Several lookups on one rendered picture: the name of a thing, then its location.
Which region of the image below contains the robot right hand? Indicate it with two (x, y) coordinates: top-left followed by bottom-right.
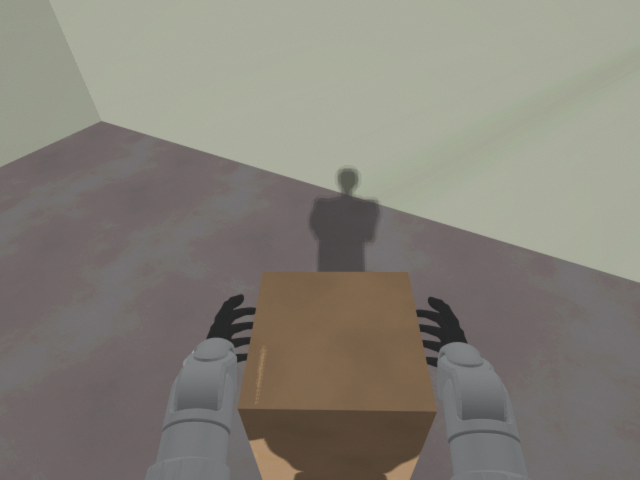
(416, 297), (468, 367)

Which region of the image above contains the robot left hand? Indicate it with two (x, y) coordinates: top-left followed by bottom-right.
(206, 294), (256, 363)

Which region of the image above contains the right robot forearm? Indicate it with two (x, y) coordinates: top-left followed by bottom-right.
(437, 342), (532, 480)

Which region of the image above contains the carton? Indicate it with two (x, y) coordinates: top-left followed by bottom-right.
(238, 272), (437, 480)

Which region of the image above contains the left robot forearm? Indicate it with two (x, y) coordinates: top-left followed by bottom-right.
(145, 338), (237, 480)

